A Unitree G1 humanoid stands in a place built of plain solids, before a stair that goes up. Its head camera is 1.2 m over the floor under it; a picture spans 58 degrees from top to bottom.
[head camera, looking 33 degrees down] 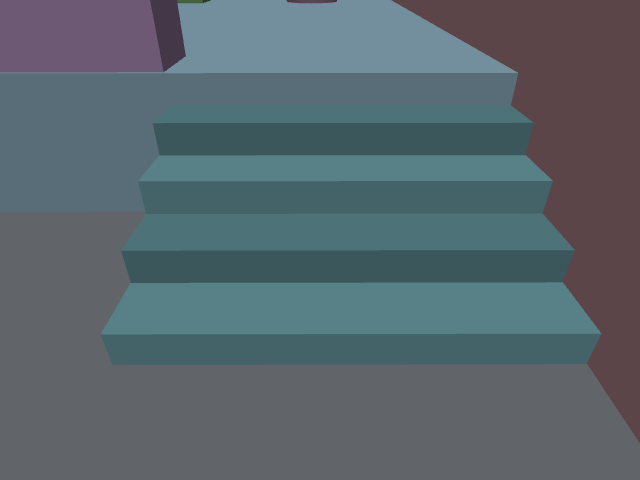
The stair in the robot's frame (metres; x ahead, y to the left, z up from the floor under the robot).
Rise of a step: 0.15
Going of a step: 0.28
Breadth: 1.68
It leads straight ahead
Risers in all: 5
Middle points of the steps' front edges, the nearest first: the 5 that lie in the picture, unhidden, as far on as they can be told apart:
1.04 -0.10 0.15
1.32 -0.10 0.30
1.59 -0.10 0.45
1.87 -0.10 0.60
2.14 -0.10 0.75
